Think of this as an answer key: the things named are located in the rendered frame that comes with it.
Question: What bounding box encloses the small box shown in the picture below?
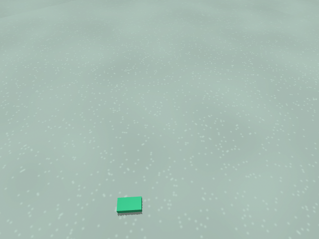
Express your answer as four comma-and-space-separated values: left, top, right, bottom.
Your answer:
117, 196, 142, 213

